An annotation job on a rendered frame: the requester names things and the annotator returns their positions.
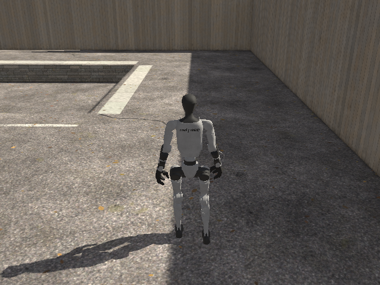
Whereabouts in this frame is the robot left forearm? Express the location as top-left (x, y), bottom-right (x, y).
top-left (157, 145), bottom-right (169, 172)

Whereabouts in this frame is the left robot upper arm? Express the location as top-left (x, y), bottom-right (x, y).
top-left (162, 120), bottom-right (177, 153)

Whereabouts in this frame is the left robot hand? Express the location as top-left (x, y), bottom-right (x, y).
top-left (156, 170), bottom-right (169, 185)

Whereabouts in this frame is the left robot shin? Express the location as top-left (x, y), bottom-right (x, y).
top-left (173, 194), bottom-right (182, 230)

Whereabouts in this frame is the right robot hand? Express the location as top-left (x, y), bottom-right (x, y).
top-left (210, 166), bottom-right (223, 179)

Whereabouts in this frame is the robot torso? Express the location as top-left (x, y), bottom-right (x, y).
top-left (176, 117), bottom-right (204, 178)

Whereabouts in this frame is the right robot upper arm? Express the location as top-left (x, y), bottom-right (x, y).
top-left (202, 119), bottom-right (217, 152)

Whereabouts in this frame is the robot right forearm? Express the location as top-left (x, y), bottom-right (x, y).
top-left (211, 144), bottom-right (221, 167)

